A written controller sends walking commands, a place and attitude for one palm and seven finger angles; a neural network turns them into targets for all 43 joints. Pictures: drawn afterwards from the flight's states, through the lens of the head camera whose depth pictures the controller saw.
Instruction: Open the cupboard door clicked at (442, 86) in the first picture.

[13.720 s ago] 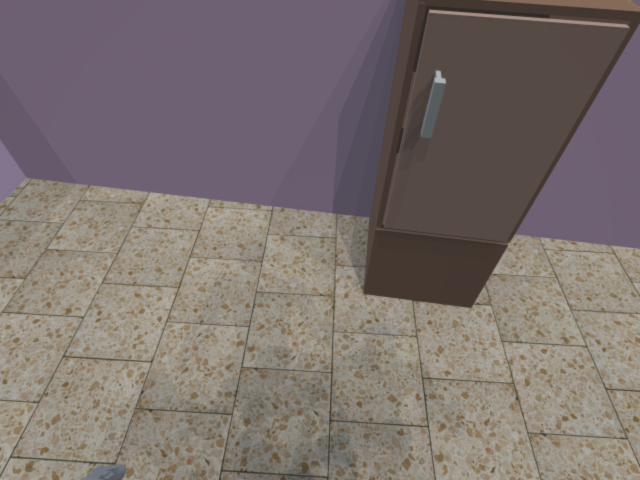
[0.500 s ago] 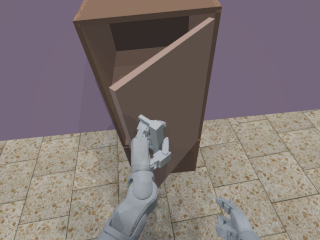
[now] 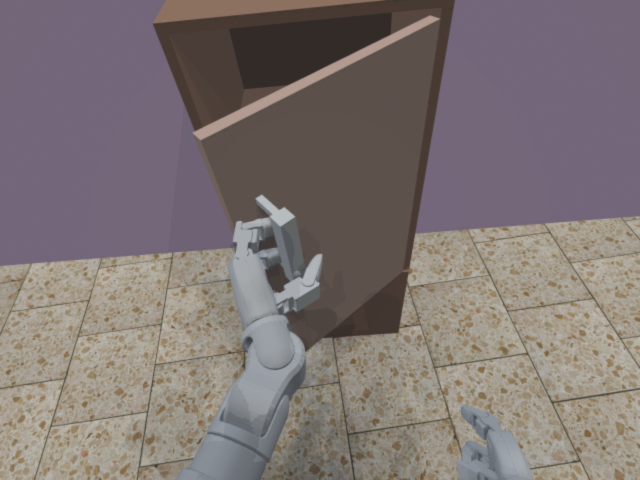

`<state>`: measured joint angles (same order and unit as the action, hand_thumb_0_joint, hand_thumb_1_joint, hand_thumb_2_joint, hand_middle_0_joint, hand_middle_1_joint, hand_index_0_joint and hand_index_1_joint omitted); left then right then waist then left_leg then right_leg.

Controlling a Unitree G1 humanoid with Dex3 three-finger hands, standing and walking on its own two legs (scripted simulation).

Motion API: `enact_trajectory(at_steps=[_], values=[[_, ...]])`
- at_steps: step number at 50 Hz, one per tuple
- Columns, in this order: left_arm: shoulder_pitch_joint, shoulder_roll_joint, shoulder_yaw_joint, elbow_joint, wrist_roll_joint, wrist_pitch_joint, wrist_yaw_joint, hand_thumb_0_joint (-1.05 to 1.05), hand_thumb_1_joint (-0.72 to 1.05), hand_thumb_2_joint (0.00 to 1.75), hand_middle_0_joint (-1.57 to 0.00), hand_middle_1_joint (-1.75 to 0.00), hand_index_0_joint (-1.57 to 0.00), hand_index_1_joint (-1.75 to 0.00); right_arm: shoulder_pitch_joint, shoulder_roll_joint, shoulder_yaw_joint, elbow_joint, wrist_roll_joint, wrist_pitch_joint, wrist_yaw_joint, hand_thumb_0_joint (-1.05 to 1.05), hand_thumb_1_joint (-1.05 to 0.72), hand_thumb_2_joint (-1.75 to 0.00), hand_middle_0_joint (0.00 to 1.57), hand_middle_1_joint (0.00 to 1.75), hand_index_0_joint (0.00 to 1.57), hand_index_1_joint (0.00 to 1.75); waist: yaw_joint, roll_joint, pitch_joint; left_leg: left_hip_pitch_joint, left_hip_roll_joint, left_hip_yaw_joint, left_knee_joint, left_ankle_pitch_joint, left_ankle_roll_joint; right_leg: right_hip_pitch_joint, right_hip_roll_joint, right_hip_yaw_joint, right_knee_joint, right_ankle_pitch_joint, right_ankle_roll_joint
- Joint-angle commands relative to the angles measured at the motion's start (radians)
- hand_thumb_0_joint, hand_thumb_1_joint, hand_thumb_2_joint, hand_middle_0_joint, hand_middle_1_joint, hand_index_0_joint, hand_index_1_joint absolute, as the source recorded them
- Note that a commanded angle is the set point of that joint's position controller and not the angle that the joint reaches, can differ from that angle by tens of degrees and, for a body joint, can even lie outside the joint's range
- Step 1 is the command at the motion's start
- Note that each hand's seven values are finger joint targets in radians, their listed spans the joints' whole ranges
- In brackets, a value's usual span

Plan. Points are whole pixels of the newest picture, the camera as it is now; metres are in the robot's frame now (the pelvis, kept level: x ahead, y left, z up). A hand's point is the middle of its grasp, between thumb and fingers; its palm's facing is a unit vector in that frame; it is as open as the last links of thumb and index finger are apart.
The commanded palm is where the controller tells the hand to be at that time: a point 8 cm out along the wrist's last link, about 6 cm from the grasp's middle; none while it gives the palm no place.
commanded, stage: open thumb and fingers to let go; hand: left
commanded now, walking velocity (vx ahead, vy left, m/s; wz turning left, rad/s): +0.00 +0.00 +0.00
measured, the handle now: (280, 240) +0.40 +0.07 +0.08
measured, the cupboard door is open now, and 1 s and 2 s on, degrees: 38 41 41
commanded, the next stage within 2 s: slide the hand sideways off the handle in 0.50 s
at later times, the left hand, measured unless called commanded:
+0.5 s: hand (303, 269) +0.35 +0.03 +0.09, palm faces +0.32 -0.95 -0.07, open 15.3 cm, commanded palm +0.30 +0.06 +0.08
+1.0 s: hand (313, 299) +0.31 +0.02 +0.08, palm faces -0.04 -1.00 -0.01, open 16.4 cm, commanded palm +0.27 +0.08 +0.08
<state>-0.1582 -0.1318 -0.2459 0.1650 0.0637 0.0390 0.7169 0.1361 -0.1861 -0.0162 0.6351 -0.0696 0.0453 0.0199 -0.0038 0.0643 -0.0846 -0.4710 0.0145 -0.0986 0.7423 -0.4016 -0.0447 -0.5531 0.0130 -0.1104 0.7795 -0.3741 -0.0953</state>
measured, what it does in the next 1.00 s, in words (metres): shifts its weight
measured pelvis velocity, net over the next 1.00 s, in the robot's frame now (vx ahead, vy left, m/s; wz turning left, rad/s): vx -0.03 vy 0.06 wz -0.07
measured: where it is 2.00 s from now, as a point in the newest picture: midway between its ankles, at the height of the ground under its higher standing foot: outside the picture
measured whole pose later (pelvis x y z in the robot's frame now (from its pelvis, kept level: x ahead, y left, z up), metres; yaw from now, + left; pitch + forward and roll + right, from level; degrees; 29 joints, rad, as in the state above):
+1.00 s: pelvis -0.03 +0.06 +0.00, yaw -4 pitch +7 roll +1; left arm -0.27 -0.16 -0.29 0.41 0.06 -0.20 0.46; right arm 0.25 -0.19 0.01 0.59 -0.04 -0.01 0.02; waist -0.02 0.03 -0.06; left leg -0.51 -0.02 0.00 0.80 -0.41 0.00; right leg -0.60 -0.01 -0.02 0.80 -0.32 -0.02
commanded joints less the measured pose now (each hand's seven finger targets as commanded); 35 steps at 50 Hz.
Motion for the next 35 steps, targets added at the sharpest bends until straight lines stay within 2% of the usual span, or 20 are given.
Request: enact_trajectory(at_steps=[1,4,6,8,10,13,14,15,17,18,19,24,27,29,30,31,32,33,34,35], values=[[-0.274,-0.251,-0.037,-0.193,0.035,-0.08,0.012,0.0,-0.29,0.39,-0.32,-1.22,-0.32,-1.22,-0.098,-0.049,-0.017,-0.138,0.005,-0.058,-0.006,0.0,-0.9,-0.9,0.2,0.3,0.2,0.3,-0.022,-0.199,-0.287,-0.008,-0.054,0.064,0.007,0.206,0.028,0.266,-0.099,0.142,-0.165,0.417,0.106],[-0.339,-0.25,-0.035,-0.146,0.04,-0.094,0.018,0.0,-0.5,0.3,-0.3,-1.2,-0.3,-1.2,-0.099,-0.052,-0.018,-0.125,0.003,-0.071,-0.008,0.0,-0.9,-0.9,0.2,0.3,0.2,0.3,-0.025,-0.203,-0.296,-0.019,-0.057,0.063,0.012,0.197,0.031,0.241,-0.092,0.138,-0.162,0.366,0.104],[-0.406,-0.268,-0.052,-0.12,0.042,-0.102,0.024,0.0,-0.5,0.3,-0.3,-1.2,-0.3,-1.2,-0.097,-0.049,-0.015,-0.118,0.005,-0.075,-0.004,0.0,-0.9,-0.9,0.2,0.3,0.2,0.3,-0.031,-0.177,-0.307,-0.015,-0.06,0.066,0.013,0.182,0.033,0.212,-0.086,0.126,-0.155,0.3,0.097],[-0.411,-0.278,-0.049,-0.086,0.041,-0.108,0.031,0.0,-0.5,0.3,-0.28,-1.1,-0.28,-1.1,-0.103,-0.047,-0.017,-0.119,0.003,-0.082,0.0,0.0,-0.9,-0.9,0.2,0.3,0.2,0.3,-0.022,-0.188,-0.315,-0.018,-0.06,0.069,0.009,0.173,0.034,0.2,-0.076,0.109,-0.148,0.253,0.09],[-0.44,-0.283,-0.041,-0.041,0.038,-0.11,0.037,0.0,-0.5,0.3,-0.27,-1.0,-0.27,-1.0,-0.109,-0.048,-0.013,-0.114,0.005,-0.08,0.003,0.0,-0.9,-0.9,0.2,0.3,0.2,0.3,-0.016,-0.164,-0.308,-0.02,-0.059,0.071,0.002,0.166,0.033,0.177,-0.063,0.09,-0.137,0.201,0.078],[-0.473,-0.309,-0.041,0.006,0.032,-0.108,0.051,0.0,-0.5,0.3,-0.24,-0.85,-0.24,-0.85,-0.117,-0.047,-0.013,-0.114,0.0,-0.081,0.011,0.0,-0.9,-0.9,0.2,0.3,0.2,0.3,-0.007,-0.162,-0.312,-0.024,-0.057,0.075,0.0,0.169,0.033,0.154,-0.046,0.066,-0.12,0.153,0.064],[-0.481,-0.291,-0.02,0.034,0.032,-0.106,0.055,0.0,-0.5,0.3,-0.23,-0.8,-0.23,-0.8,-0.118,-0.053,-0.011,-0.11,0.0,-0.079,0.011,0.0,-0.9,-0.9,0.2,0.3,0.2,0.3,-0.006,-0.165,-0.309,-0.029,-0.055,0.074,-0.001,0.166,0.033,0.145,-0.042,0.063,-0.119,0.141,0.061],[-0.488,-0.302,-0.019,0.052,0.027,-0.103,0.057,0.0,-0.5,0.3,-0.22,-0.75,-0.22,-0.75,-0.124,-0.051,-0.01,-0.109,-0.001,-0.076,0.013,0.0,-0.9,-0.9,0.2,0.3,0.2,0.3,-0.002,-0.164,-0.298,-0.036,-0.055,0.076,-0.005,0.158,0.033,0.138,-0.039,0.06,-0.118,0.114,0.058],[-0.556,-0.286,0.008,0.081,0.024,-0.105,0.071,0.0,-0.5,0.3,-0.21,-0.65,-0.21,-0.65,-0.128,-0.056,-0.01,-0.102,-0.004,-0.075,0.012,0.0,-0.9,-0.9,0.2,0.3,0.2,0.3,-0.01,-0.183,-0.294,-0.045,-0.054,0.078,-0.002,0.13,0.035,0.113,-0.035,0.061,-0.126,0.052,0.056],[-0.565,-0.291,0.01,0.09,0.025,-0.104,0.075,0.0,-0.5,0.3,-0.2,-0.6,-0.2,-0.6,-0.133,-0.055,-0.009,-0.103,-0.007,-0.074,0.013,0.0,-0.9,-0.9,0.2,0.3,0.2,0.3,-0.004,-0.165,-0.291,-0.054,-0.056,0.084,-0.001,0.118,0.035,0.106,-0.034,0.064,-0.126,0.03,0.055],[-0.574,-0.276,0.026,0.105,0.031,-0.105,0.081,0.0,-0.5,0.3,-0.19,-0.55,-0.19,-0.55,-0.134,-0.057,-0.009,-0.102,-0.008,-0.072,0.012,0.0,-0.9,-0.9,0.2,0.3,0.2,0.3,0.002,-0.15,-0.293,-0.058,-0.057,0.082,-0.003,0.116,0.033,0.102,-0.031,0.061,-0.119,0.026,0.049],[-0.629,-0.297,0.027,0.146,0.045,-0.113,0.098,0.0,-0.5,0.3,-0.15,-0.3,-0.15,-0.3,-0.129,-0.059,-0.011,-0.097,-0.018,-0.071,0.016,0.0,-0.9,-0.9,0.2,0.3,0.2,0.3,0.0,-0.16,-0.304,-0.075,-0.05,0.081,0.005,0.121,0.032,0.076,-0.021,0.046,-0.086,0.024,0.041],[-0.66,-0.299,0.034,0.165,0.046,-0.113,0.107,0.0,-0.5,0.3,-0.15,-0.3,-0.15,-0.3,-0.126,-0.057,-0.012,-0.092,-0.02,-0.069,0.016,0.0,-0.9,-0.9,0.2,0.3,0.2,0.3,-0.007,-0.164,-0.306,-0.085,-0.049,0.084,0.013,0.106,0.033,0.059,-0.021,0.046,-0.081,0.003,0.042],[-0.638,-0.296,0.042,0.166,0.048,-0.113,0.112,0.0,-0.5,0.3,-0.15,-0.3,-0.15,-0.3,-0.123,-0.06,-0.013,-0.098,-0.025,-0.07,0.016,0.0,-0.9,-0.9,0.2,0.3,0.2,0.3,0.005,-0.163,-0.338,-0.085,-0.047,0.085,0.015,0.13,0.032,0.074,-0.014,0.041,-0.067,0.037,0.038],[-0.634,-0.303,0.038,0.167,0.045,-0.11,0.111,0.0,-0.5,0.3,-0.15,-0.3,-0.15,-0.3,-0.121,-0.056,-0.012,-0.095,-0.025,-0.068,0.018,0.0,-0.9,-0.9,0.2,0.3,0.2,0.3,0.002,-0.15,-0.338,-0.085,-0.046,0.088,0.019,0.137,0.032,0.069,-0.016,0.04,-0.061,0.049,0.039],[-0.585,-0.234,-0.241,0.11,0.156,-0.154,-0.113,0.0,-0.5,0.3,-0.15,-0.3,-0.15,-0.3,0.012,-0.091,-0.026,-0.093,-0.019,-0.042,-0.002,0.0,-0.9,-0.9,0.2,0.3,0.2,0.3,-0.112,-0.255,-0.252,-0.059,-0.036,0.091,0.02,0.157,0.058,0.058,-0.018,0.073,-0.057,0.189,0.043],[-0.62,-0.178,-0.174,0.068,0.121,-0.212,-0.213,0.0,-0.5,0.3,-0.15,-0.3,-0.15,-0.3,0.02,-0.097,-0.029,-0.132,-0.006,-0.045,-0.014,0.0,-0.9,-0.9,0.2,0.3,0.2,0.3,-0.087,-0.24,-0.327,-0.055,-0.048,0.093,0.026,0.179,0.066,0.103,-0.024,0.076,-0.051,0.237,0.042],[-0.637,-0.151,-0.179,0.009,0.091,-0.257,-0.295,0.0,-0.5,0.3,-0.15,-0.3,-0.15,-0.3,0.021,-0.096,-0.027,-0.15,0.0,-0.054,-0.026,0.0,-0.9,-0.9,0.2,0.3,0.2,0.3,-0.08,-0.2,-0.373,-0.03,-0.05,0.097,0.03,0.179,0.07,0.135,-0.028,0.089,-0.044,0.258,0.046],[-0.658,-0.136,-0.171,-0.025,0.063,-0.293,-0.35,0.0,-0.5,0.3,-0.15,-0.3,-0.15,-0.3,0.029,-0.091,-0.025,-0.165,0.011,-0.061,-0.033,0.0,-0.9,-0.9,0.2,0.3,0.2,0.3,-0.085,-0.142,-0.389,0.0,-0.047,0.098,0.029,0.177,0.069,0.136,-0.03,0.09,-0.043,0.255,0.046],[-0.637,-0.136,-0.161,-0.01,0.038,-0.311,-0.382,0.0,-0.5,0.3,-0.15,-0.3,-0.15,-0.3,0.038,-0.081,-0.02,-0.17,0.022,-0.07,-0.036,0.0,-0.9,-0.9,0.2,0.3,0.2,0.3,-0.075,-0.121,-0.374,0.011,-0.045,0.094,0.021,0.157,0.065,0.129,-0.028,0.085,-0.051,0.215,0.048]])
